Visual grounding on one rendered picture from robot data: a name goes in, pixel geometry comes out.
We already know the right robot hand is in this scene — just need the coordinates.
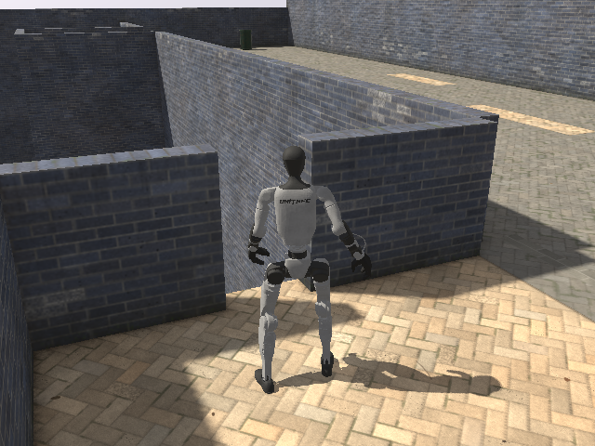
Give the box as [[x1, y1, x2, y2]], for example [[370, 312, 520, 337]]
[[351, 253, 372, 281]]

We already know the left robot hand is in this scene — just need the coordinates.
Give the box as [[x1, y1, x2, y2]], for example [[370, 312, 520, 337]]
[[248, 247, 270, 265]]

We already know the right robot upper arm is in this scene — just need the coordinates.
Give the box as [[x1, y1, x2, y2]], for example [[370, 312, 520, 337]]
[[314, 186, 347, 236]]

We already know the right robot foot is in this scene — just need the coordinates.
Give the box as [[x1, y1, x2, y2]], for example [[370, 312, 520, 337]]
[[321, 351, 334, 377]]

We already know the left robot upper arm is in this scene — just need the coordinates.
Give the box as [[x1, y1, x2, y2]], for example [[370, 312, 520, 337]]
[[252, 187, 276, 238]]

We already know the robot right forearm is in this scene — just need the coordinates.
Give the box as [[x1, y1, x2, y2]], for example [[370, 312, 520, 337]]
[[339, 220, 364, 260]]

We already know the robot left thigh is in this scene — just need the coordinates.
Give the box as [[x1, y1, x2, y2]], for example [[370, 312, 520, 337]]
[[260, 261, 285, 332]]

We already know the robot left forearm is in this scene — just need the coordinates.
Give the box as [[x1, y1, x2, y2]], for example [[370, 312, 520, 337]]
[[248, 223, 262, 252]]

